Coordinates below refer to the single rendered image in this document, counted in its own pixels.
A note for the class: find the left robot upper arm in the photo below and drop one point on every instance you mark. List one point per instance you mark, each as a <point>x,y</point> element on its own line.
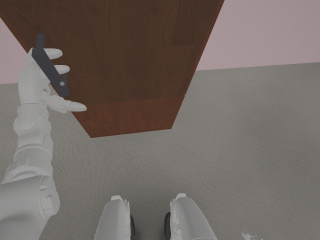
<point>25,207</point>

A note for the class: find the left robot thigh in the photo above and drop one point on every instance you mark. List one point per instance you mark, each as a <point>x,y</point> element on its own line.
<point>114,218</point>

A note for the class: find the robot right hand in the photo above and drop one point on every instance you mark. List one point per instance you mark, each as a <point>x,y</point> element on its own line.
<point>250,236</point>

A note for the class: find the cupboard door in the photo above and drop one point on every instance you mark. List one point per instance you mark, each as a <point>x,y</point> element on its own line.
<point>117,50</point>

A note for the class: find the right robot thigh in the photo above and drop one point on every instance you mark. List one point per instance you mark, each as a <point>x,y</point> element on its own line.
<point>193,224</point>

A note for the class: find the robot left forearm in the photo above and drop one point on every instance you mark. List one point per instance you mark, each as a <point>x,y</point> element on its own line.
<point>34,151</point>

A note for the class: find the robot left hand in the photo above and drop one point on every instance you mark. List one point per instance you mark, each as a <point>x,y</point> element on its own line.
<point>31,84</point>

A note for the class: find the robot thigh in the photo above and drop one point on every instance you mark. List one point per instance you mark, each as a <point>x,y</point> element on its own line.
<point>193,224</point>
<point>114,218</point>

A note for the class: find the handle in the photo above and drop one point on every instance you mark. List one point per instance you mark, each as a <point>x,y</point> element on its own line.
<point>44,62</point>

